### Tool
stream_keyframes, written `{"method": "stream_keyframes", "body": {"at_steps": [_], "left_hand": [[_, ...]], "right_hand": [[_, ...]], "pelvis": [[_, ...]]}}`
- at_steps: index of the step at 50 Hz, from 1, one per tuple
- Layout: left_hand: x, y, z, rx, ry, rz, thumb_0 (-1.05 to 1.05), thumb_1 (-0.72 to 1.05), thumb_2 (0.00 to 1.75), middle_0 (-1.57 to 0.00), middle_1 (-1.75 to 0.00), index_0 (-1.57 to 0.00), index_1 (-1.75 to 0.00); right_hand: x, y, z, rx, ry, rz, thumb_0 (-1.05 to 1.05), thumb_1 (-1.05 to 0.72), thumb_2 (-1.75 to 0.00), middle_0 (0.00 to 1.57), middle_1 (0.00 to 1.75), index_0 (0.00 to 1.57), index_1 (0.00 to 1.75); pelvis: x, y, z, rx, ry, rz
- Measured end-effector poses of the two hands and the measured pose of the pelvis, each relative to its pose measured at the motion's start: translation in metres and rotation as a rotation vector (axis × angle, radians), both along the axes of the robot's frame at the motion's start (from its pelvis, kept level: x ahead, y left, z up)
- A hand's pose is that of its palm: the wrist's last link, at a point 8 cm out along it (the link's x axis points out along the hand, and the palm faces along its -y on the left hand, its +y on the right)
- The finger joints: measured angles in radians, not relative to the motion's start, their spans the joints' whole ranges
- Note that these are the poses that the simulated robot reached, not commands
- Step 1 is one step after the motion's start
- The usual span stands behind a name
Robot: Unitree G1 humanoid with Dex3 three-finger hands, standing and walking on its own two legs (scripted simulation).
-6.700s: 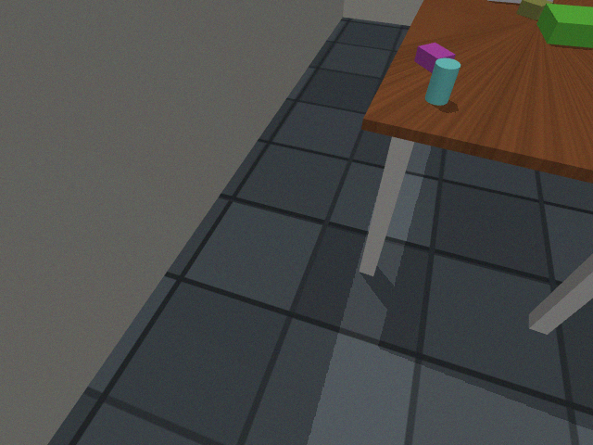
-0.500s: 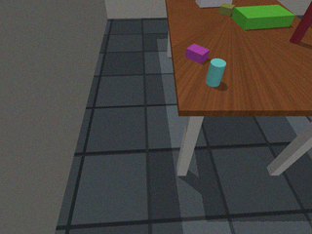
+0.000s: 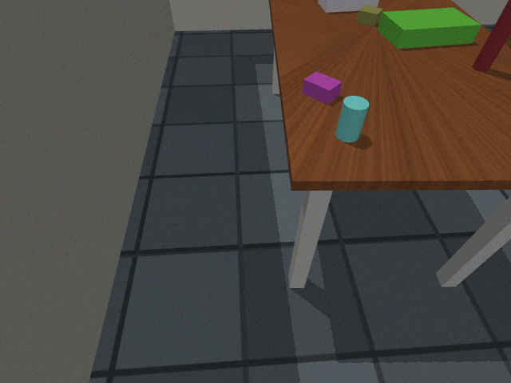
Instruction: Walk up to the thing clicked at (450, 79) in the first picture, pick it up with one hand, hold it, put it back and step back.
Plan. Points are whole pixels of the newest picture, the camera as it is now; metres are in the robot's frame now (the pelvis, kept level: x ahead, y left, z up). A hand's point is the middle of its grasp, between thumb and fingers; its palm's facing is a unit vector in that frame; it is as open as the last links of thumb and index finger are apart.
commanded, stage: stand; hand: right
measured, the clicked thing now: (351, 119) +0.68 -0.22 +0.02
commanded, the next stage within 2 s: walk up in 0.02 s
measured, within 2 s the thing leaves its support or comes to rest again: neither
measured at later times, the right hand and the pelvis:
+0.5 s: hand out of the picture +0.14 -0.23 -0.13, palm faces +0.00 +0.90 -0.43, open 7.4 cm; pelvis +0.10 +0.05 -0.01, yaw +1 degrees
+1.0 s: hand (395, 337) +0.24 -0.27 -0.18, palm faces -0.03 +0.93 -0.36, open 7.4 cm; pelvis +0.18 -0.01 -0.03, yaw +1 degrees
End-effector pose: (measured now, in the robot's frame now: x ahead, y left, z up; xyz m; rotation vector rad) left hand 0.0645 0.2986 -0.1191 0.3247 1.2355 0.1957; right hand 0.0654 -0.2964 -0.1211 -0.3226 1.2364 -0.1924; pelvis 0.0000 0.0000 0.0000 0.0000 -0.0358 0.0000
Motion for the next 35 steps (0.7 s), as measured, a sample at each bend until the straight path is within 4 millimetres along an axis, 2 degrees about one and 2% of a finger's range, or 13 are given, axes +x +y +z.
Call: {"method": "stream_keyframes", "body": {"at_steps": [5, 9, 14, 17, 20, 27, 31, 35], "left_hand": [[0.001, 0.005, 0.0, -0.011, -0.037, 0.014, 0.0, 0.9, 0.9, -0.21, -0.3, -0.21, -0.3], [-0.005, 0.019, -0.003, -0.003, -0.052, 0.05, 0.0, 0.9, 0.9, -0.21, -0.3, -0.21, -0.3], [-0.02, 0.046, -0.011, -0.003, 0.023, 0.083, 0.0, 0.9, 0.9, -0.21, -0.3, -0.21, -0.3], [-0.015, 0.064, -0.023, -0.002, 0.087, 0.08, 0.0, 0.9, 0.9, -0.21, -0.3, -0.21, -0.3], [0.005, 0.07, -0.023, -0.008, 0.104, 0.064, 0.01, 0.9, 0.9, -0.21, -0.3, -0.2, -0.3], [0.079, 0.07, -0.012, -0.016, 0.019, 0.017, 0.01, 0.91, 0.9, -0.21, -0.3, -0.2, -0.3], [0.125, 0.059, -0.009, -0.008, -0.022, -0.015, 0.0, 0.91, 0.9, -0.21, -0.3, -0.2, -0.3], [0.169, 0.037, -0.011, 0.008, -0.051, -0.048, 0.0, 0.91, 0.9, -0.2, -0.3, -0.2, -0.3]], "right_hand": [[0.001, -0.003, 0.0, 0.006, -0.019, 0.005, 0.01, -0.9, -0.9, 0.2, 0.3, 0.21, 0.3], [0.009, -0.007, 0.001, -0.021, 0.004, 0.027, 0.01, -0.9, -0.9, 0.2, 0.3, 0.21, 0.3], [0.037, 0.003, 0.011, -0.058, -0.006, 0.057, 0.01, -0.9, -0.9, 0.2, 0.3, 0.21, 0.3], [0.053, 0.011, 0.013, -0.087, -0.057, 0.047, 0.01, -0.9, -0.9, 0.2, 0.3, 0.21, 0.3], [0.056, 0.019, 0.02, -0.094, -0.069, 0.018, 0.01, -0.9, -0.9, 0.2, 0.3, 0.21, 0.3], [0.07, 0.024, 0.027, -0.089, -0.05, -0.015, 0.01, -0.9, -0.9, 0.2, 0.3, 0.21, 0.31], [0.086, 0.019, 0.02, -0.079, -0.038, -0.021, 0.01, -0.9, -0.9, 0.21, 0.3, 0.21, 0.31], [0.11, 0.007, -0.001, -0.051, -0.035, -0.039, 0.01, -0.9, -0.9, 0.21, 0.3, 0.21, 0.31]], "pelvis": [[0.006, 0.0, -0.003, -0.004, -0.005, 0.005], [0.018, 0.006, -0.009, -0.014, -0.004, 0.025], [0.038, 0.026, -0.012, -0.029, -0.014, 0.03], [0.052, 0.039, -0.02, -0.006, -0.024, 0.02], [0.069, 0.045, -0.016, -0.005, -0.024, 0.03], [0.112, 0.044, -0.008, 0.003, -0.039, 0.018], [0.134, 0.036, -0.011, 0.012, -0.045, 0.003], [0.155, 0.021, -0.021, 0.026, -0.041, -0.009]]}}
